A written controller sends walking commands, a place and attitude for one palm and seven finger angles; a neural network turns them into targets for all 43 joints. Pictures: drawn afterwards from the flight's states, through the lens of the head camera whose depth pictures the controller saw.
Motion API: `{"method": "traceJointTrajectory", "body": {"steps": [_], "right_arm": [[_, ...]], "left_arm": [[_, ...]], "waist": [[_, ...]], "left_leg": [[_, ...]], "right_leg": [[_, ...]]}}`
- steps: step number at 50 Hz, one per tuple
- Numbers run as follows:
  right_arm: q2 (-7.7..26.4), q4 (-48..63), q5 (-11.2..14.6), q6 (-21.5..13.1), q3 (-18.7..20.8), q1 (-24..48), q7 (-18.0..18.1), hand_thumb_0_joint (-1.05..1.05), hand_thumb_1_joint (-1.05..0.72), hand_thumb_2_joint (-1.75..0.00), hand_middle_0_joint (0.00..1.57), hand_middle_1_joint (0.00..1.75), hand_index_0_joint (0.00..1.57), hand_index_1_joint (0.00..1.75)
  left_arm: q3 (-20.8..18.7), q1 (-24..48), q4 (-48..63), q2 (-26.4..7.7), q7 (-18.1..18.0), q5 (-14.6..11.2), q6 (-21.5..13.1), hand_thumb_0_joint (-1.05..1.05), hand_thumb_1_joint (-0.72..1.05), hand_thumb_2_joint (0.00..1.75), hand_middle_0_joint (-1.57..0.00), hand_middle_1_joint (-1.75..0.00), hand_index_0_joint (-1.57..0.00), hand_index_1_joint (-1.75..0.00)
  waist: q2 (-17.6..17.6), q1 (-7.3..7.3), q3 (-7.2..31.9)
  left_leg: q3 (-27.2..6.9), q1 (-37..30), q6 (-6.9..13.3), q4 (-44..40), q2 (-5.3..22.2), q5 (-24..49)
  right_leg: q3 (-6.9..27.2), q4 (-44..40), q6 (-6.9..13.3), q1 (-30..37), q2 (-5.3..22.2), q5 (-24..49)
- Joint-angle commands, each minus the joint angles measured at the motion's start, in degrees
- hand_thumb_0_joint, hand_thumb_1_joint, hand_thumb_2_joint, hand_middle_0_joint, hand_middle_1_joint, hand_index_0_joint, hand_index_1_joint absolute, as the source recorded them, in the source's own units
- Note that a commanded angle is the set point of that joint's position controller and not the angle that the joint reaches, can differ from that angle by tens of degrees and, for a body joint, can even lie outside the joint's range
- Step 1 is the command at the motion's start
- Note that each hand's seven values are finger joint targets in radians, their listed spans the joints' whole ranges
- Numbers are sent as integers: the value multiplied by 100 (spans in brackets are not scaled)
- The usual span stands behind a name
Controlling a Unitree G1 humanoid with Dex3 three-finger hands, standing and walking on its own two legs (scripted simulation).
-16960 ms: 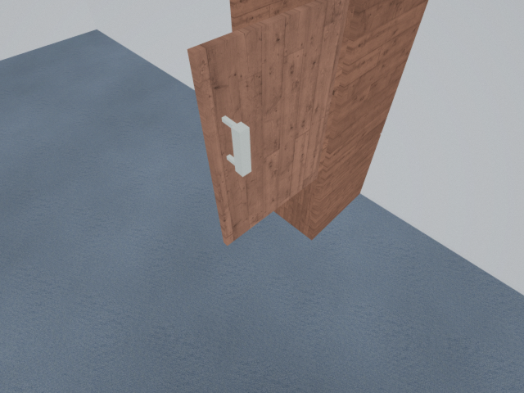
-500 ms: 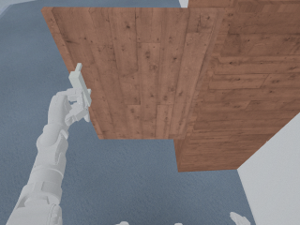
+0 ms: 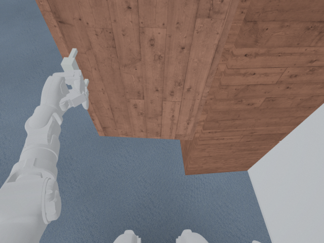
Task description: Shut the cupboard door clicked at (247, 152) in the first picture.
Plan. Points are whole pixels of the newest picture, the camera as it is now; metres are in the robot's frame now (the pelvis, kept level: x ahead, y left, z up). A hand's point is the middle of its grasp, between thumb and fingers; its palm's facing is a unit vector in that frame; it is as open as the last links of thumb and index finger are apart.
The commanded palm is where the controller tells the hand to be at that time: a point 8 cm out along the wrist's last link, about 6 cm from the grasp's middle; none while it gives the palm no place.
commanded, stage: push the door shut along its arc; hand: left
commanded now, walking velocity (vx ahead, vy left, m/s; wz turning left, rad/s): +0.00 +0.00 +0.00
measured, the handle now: (78, 73) +0.53 +0.21 +0.09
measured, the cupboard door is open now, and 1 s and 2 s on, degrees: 83 69 61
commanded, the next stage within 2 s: pull the fist back off the door in 1.38 s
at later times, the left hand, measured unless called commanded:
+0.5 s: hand (93, 79) +0.50 +0.16 +0.10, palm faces -0.23 -0.97 -0.02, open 3.1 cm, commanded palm +0.51 +0.20 +0.09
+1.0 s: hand (114, 62) +0.56 +0.11 +0.11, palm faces -0.37 -0.93 -0.01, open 3.1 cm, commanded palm +0.57 +0.15 +0.09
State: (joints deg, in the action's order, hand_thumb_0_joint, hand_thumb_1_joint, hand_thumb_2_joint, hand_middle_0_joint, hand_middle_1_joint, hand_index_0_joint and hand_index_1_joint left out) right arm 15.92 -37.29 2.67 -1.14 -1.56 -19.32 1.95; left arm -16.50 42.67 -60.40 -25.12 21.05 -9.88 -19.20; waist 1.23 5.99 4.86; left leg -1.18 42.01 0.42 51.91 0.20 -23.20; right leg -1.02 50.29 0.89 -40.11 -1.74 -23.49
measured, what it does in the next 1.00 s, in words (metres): stands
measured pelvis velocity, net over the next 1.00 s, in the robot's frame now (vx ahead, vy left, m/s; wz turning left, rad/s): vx -0.01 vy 0.02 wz -0.03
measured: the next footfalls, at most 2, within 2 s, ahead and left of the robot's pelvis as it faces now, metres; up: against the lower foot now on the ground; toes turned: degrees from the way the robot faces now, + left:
none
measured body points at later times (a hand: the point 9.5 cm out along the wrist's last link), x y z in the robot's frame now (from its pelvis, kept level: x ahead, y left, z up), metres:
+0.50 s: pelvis -0.01 +0.01 -0.02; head +0.10 +0.02 +0.42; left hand +0.51 +0.22 +0.11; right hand +0.00 -0.26 -0.13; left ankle +0.02 +0.11 -0.69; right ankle +0.01 -0.11 -0.69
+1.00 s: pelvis -0.01 +0.02 -0.03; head +0.14 +0.03 +0.39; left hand +0.57 +0.17 +0.11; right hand -0.05 -0.25 -0.13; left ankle +0.02 +0.11 -0.69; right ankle +0.01 -0.11 -0.69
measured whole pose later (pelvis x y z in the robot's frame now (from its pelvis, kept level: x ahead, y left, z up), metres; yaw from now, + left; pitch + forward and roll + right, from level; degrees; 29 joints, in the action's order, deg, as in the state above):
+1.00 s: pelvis -0.01 +0.02 -0.03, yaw -2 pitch +24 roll -4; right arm 16.2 -38.6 -0.4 -2.4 -2.9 -23.5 1.4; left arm -15.5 74.4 -77.2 -35.1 26.8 -3.1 -12.6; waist 3.1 14.8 4.9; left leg -1.7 60.8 1.6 62.7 1.2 -26.0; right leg -1.6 57.9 -0.2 -57.4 -2.8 -24.6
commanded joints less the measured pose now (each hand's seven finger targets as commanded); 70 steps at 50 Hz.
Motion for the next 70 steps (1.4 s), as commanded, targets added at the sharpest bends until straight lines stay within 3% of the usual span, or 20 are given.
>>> {"method": "traceJointTrajectory", "body": {"steps": [1,3,5,7,9,12,14,18,25,29,34,38,41,45,51,53,57,60,62,70], "right_arm": [[878,465,-8,-179,372,-534,64,0,-90,-90,20,30,20,30],[884,430,-21,-167,373,-598,46,0,-90,-90,20,30,20,30],[927,371,-30,-149,385,-682,48,0,-90,-90,20,30,20,30],[947,335,-48,-147,375,-732,43,0,-90,-90,20,30,20,30],[980,317,-61,-138,380,-794,36,0,-90,-90,20,30,20,30],[976,260,-54,-131,341,-828,49,0,-90,-90,20,30,20,30],[1025,254,-66,-143,355,-870,44,0,-90,-90,20,30,20,30],[1038,195,-95,-193,342,-960,40,0,-90,-90,20,30,20,30],[1089,164,-121,-211,309,-1116,41,0,-90,-90,20,30,20,30],[1114,127,-141,-225,314,-1194,46,0,-90,-90,20,30,20,30],[1132,28,-170,-241,304,-1270,61,0,-90,-90,20,30,20,30],[1170,-6,-210,-261,290,-1396,86,0,-90,-90,20,30,20,30],[1144,-9,-239,-257,292,-1467,55,0,-90,-90,20,30,20,30],[1148,-19,-282,-225,301,-1580,52,0,-90,-90,20,30,20,30],[1134,59,-316,-142,254,-1697,42,0,-90,-90,20,30,20,30],[1124,106,-328,-116,231,-1720,56,0,-90,-90,20,30,20,30],[1108,120,-346,-78,260,-1808,62,0,-90,-90,20,30,20,30],[1125,43,-324,-42,221,-1838,105,0,-90,-90,20,30,20,30],[1093,5,-339,-77,234,-1859,111,0,-90,-90,20,30,20,30],[1119,-238,-388,-129,245,-1844,98,0,-90,-90,20,30,20,30]], "left_arm": [[-55,3117,1164,-1160,140,-103,-371,0,90,90,-130,-150,-130,-150],[149,3292,1158,-958,198,-97,-388,0,90,90,-130,-150,-130,-150],[55,3425,969,-1081,198,-92,-360,0,90,90,-130,-150,-130,-150],[85,3724,977,-1076,200,-87,-363,0,90,90,-130,-150,-130,-150],[-137,3764,846,-1377,190,-42,-345,0,90,90,-130,-150,-130,-150],[49,4164,631,-1286,230,21,-324,0,90,90,-130,-150,-130,-150],[-62,4180,502,-1453,249,60,-310,0,90,90,-130,-150,-130,-150],[116,4681,450,-1336,364,66,-286,0,90,90,-130,-150,-130,-150],[-67,5028,10,-1693,464,154,-117,0,90,90,-130,-150,-130,-150],[-47,5284,-46,-1766,533,209,-97,0,90,90,-130,-150,-130,-150],[263,5754,-237,-1445,585,235,60,0,90,90,-130,-150,-130,-150],[-12,6044,-305,-1867,570,292,174,0,90,90,-130,-150,-130,-150],[111,6093,-401,-1727,547,398,243,0,90,90,-130,-150,-130,-150],[49,6315,-362,-1877,558,491,279,0,90,90,-130,-150,-130,-150],[-219,6283,-686,-2284,504,639,460,0,90,90,-130,-150,-130,-150],[-307,6338,-683,-2486,482,714,424,0,90,90,-130,-150,-130,-150],[-335,6341,-613,-2527,556,742,424,0,90,90,-130,-150,-130,-150],[-176,6694,-914,-2551,611,811,549,0,90,90,-130,-150,-130,-150],[-36,7019,-668,-2361,611,780,509,0,90,90,-130,-150,-130,-150],[243,7326,-794,-2030,719,761,682,0,90,90,-130,-150,-130,-150]], "waist": [[434,311,2379],[570,385,2441],[374,439,2395],[523,480,2350],[345,467,2432],[478,604,2190],[547,603,2268],[761,708,2561],[526,830,2569],[876,870,2754],[910,1073,2637],[968,1081,2907],[1003,1121,2912],[1189,1117,3117],[899,1155,3066],[978,1128,3111],[924,1168,3372],[687,1378,2915],[1053,1413,3118],[1322,1541,3269]], "left_leg": [[-110,-1558,154,-480,2,1434],[-182,-1795,137,-431,24,1595],[-206,-1683,147,-421,44,1508],[-241,-1691,152,-404,40,1462],[-239,-1572,162,-387,41,1395],[-258,-1416,173,-352,42,1206],[-287,-1493,155,-309,69,1151],[-363,-1664,146,-191,74,1360],[-363,-1263,190,14,83,1297],[-419,-1491,160,141,114,1483],[-521,-1545,149,219,156,1405],[-527,-1482,165,342,155,1650],[-521,-1449,160,426,152,1736],[-571,-1613,127,499,173,2049],[-425,-1050,194,631,135,2030],[-389,-959,194,649,120,2041],[-349,-994,211,726,102,2280],[-281,-430,269,792,115,1798],[-297,-734,263,839,106,1975],[-349,-1015,252,1041,149,2151]], "right_leg": [[116,-645,28,452,-2,1530],[47,-596,50,215,-30,1536],[46,-601,38,142,-49,1446],[21,-574,59,-1,-54,1359],[49,-593,39,97,-63,1332],[47,-570,52,-157,-68,1146],[36,-565,59,-335,-81,1012],[5,-451,75,-542,-94,1065],[20,-365,51,-661,-121,1024],[-17,-268,82,-997,-137,1019],[-111,-192,77,-1464,-151,854],[-117,-94,95,-1400,-163,993],[-130,-66,84,-1509,-174,1037],[-163,27,102,-1578,-191,1172],[-137,83,73,-1260,-230,1430],[-128,121,76,-1160,-233,1488],[-135,183,81,-983,-257,1817],[-86,110,22,-1053,-254,1594],[-114,156,57,-1210,-258,1639],[-220,262,89,-1661,-294,1580]]}}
